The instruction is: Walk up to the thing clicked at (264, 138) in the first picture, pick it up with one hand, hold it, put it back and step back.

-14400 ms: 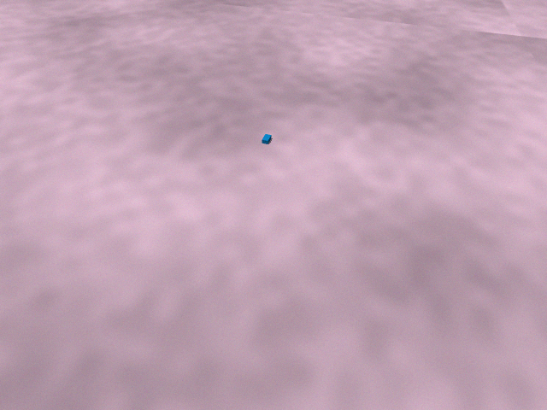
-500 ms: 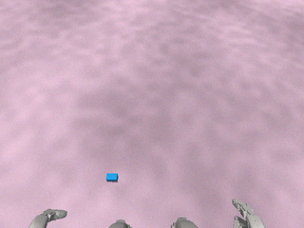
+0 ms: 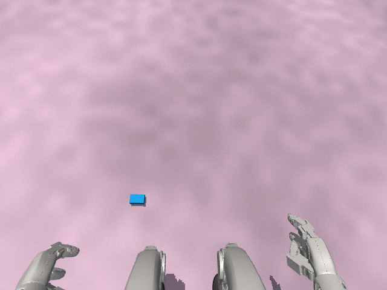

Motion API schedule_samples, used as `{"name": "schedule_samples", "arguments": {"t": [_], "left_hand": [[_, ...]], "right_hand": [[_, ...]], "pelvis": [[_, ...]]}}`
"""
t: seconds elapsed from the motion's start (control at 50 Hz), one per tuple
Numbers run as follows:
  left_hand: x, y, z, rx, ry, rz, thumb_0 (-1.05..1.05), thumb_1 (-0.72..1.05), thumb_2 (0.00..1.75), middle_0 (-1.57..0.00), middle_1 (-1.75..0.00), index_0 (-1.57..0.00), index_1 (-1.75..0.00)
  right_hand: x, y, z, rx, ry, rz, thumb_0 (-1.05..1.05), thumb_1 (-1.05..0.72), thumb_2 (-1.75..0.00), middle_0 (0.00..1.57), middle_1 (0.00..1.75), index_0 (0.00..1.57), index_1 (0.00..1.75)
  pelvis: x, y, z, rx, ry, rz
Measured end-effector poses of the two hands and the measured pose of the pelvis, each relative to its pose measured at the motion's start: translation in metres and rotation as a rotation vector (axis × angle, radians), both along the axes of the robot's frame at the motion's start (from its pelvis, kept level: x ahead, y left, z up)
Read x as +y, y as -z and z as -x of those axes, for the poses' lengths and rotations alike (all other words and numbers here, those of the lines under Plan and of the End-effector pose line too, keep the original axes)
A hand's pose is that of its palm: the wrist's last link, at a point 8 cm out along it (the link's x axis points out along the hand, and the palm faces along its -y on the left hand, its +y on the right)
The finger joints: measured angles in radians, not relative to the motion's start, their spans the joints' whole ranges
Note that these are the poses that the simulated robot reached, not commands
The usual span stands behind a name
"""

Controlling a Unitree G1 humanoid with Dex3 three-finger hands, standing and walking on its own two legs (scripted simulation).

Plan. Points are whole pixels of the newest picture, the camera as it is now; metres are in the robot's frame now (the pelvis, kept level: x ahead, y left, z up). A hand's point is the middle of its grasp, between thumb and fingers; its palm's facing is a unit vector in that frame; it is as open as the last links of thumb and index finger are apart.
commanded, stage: rise first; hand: left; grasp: from above
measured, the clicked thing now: (137, 199) +0.46 +0.22 -0.62
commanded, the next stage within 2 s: none
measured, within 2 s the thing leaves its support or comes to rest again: neither
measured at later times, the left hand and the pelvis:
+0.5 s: hand (96, 229) +0.30 +0.29 -0.34, palm faces -0.50 -0.28 -0.82, open 11.6 cm; pelvis -0.08 -0.01 -0.20, yaw -2 degrees
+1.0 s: hand (107, 212) +0.37 +0.28 -0.43, palm faces -0.47 -0.02 -0.88, open 11.2 cm; pelvis -0.08 +0.01 -0.27, yaw -4 degrees
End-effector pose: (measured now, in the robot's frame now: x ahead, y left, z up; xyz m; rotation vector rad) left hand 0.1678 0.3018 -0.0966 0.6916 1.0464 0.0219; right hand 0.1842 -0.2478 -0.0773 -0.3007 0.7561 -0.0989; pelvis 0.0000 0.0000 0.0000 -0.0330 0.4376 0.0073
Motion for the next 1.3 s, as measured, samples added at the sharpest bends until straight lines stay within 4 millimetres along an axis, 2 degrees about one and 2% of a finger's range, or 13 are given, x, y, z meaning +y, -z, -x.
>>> {"name": "schedule_samples", "arguments": {"t": [0.12, 0.24, 0.36, 0.48, 0.62, 0.74, 1.04, 1.3], "left_hand": [[0.004, 0.055, -0.034, -0.055, 0.183, -0.093, -0.01, -0.22, 0.67, -0.47, -0.7, -0.46, -0.7], [0.001, 0.102, -0.073, -0.147, 0.348, -0.204, -0.01, -0.22, 0.69, -0.46, -0.71, -0.46, -0.71], [-0.001, 0.147, -0.109, -0.174, 0.473, -0.302, -0.01, -0.21, 0.69, -0.47, -0.71, -0.46, -0.71], [-0.004, 0.184, -0.137, -0.193, 0.582, -0.352, -0.01, -0.18, 0.68, -0.49, -0.68, -0.49, -0.68], [-0.008, 0.22, -0.158, -0.228, 0.708, -0.389, -0.01, -0.1, 0.65, -0.51, -0.63, -0.51, -0.63], [-0.008, 0.244, -0.175, -0.262, 0.78, -0.442, 0.0, -0.05, 0.63, -0.52, -0.57, -0.52, -0.57], [-0.018, 0.283, -0.209, -0.279, 0.885, -0.511, 0.0, -0.05, 0.63, -0.52, -0.51, -0.51, -0.51], [-0.026, 0.309, -0.223, -0.272, 0.888, -0.514, 0.0, -0.06, 0.63, -0.5, -0.55, -0.5, -0.55]], "right_hand": [[-0.012, 0.064, 0.01, 0.044, -0.016, 0.012, 0.01, -0.95, -0.91, 0.2, 0.3, 0.2, 0.3], [-0.023, 0.137, 0.035, 0.135, -0.003, 0.012, 0.01, -0.96, -0.91, 0.2, 0.3, 0.2, 0.3], [-0.029, 0.202, 0.08, 0.26, 0.018, 0.004, 0.01, -0.96, -0.91, 0.2, 0.3, 0.2, 0.29], [-0.032, 0.244, 0.133, 0.388, 0.058, 0.009, 0.01, -0.96, -0.91, 0.2, 0.3, 0.2, 0.29], [-0.036, 0.266, 0.183, 0.507, 0.106, 0.041, 0.01, -0.93, -0.9, 0.2, 0.3, 0.2, 0.29], [-0.035, 0.275, 0.203, 0.577, 0.128, 0.069, 0.01, -0.9, -0.9, 0.2, 0.3, 0.2, 0.29], [-0.026, 0.294, 0.202, 0.636, 0.111, 0.083, 0.0, -0.9, -0.9, 0.2, 0.3, 0.2, 0.29], [-0.029, 0.307, 0.209, 0.693, 0.089, 0.083, 0.0, -0.91, -0.9, 0.2, 0.3, 0.2, 0.29]], "pelvis": [[-0.002, 0.055, 0.017, 0.08, 0.002, -0.003], [-0.005, 0.111, 0.038, 0.134, 0.004, -0.003], [-0.008, 0.158, 0.058, 0.16, 0.008, 0.002], [-0.008, 0.197, 0.073, 0.157, 0.015, 0.014], [-0.003, 0.23, 0.081, 0.147, 0.019, 0.038], [0.002, 0.249, 0.082, 0.146, 0.021, 0.058], [0.008, 0.274, 0.075, 0.17, 0.021, 0.082], [0.004, 0.288, 0.069, 0.178, 0.03, 0.076]]}}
